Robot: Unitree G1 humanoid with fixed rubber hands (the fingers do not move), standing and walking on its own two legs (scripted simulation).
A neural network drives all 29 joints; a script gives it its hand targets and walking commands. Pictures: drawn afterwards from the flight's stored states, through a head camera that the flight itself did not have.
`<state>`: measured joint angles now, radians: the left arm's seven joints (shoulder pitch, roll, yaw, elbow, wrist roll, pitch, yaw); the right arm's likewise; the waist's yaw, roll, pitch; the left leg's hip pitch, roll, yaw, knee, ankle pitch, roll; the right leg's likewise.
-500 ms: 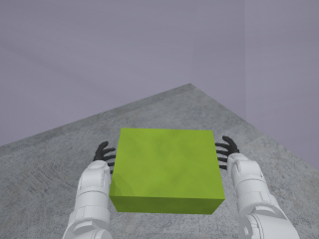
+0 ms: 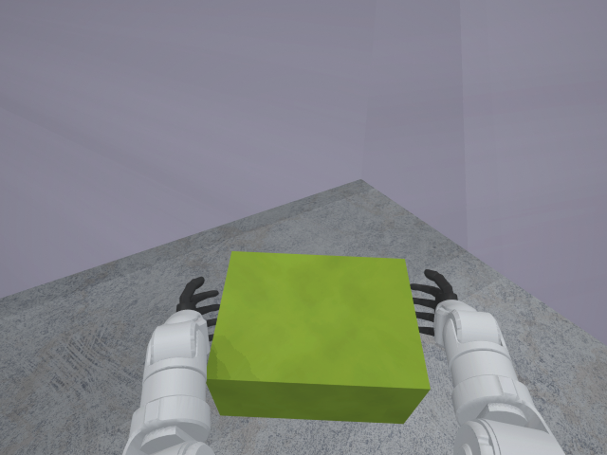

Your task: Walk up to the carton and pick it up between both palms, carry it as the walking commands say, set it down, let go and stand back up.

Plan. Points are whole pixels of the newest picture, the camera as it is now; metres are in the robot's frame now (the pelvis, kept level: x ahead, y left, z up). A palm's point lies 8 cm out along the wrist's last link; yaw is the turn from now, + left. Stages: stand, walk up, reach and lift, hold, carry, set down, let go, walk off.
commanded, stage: reach and lift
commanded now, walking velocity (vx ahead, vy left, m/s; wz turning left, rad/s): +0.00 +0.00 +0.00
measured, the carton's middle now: (315, 335) +0.33 -0.01 -0.02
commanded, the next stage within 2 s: hold in 0.76 s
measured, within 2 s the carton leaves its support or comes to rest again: neither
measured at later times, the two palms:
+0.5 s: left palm (186, 335) +0.29 +0.17 +0.05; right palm (445, 323) +0.30 -0.19 +0.05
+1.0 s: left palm (185, 347) +0.27 +0.17 +0.05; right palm (449, 332) +0.28 -0.19 +0.05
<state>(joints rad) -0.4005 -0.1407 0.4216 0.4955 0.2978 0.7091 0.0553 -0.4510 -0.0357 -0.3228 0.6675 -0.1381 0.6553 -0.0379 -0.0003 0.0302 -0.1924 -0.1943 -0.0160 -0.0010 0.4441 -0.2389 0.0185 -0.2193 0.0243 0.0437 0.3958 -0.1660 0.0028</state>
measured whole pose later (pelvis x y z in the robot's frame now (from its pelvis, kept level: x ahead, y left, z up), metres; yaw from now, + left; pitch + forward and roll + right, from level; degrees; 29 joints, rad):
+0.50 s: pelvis +0.00 +0.00 +0.00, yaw +0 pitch -1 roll -1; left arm -0.34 -0.15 0.40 0.44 0.30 0.71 0.05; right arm -0.40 -0.02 -0.32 0.61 -0.14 0.67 -0.02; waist 0.00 0.03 -0.19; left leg -0.19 -0.02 0.00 0.44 -0.23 0.02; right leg -0.21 0.02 0.04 0.38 -0.16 0.00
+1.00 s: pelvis -0.01 +0.00 +0.00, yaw +0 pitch -1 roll -1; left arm -0.28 -0.16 0.37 0.40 0.29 0.70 0.04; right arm -0.35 0.00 -0.32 0.54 -0.14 0.67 -0.02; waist 0.00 0.03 -0.19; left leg -0.19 -0.02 0.00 0.44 -0.23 0.02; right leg -0.21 0.02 0.04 0.38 -0.15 0.00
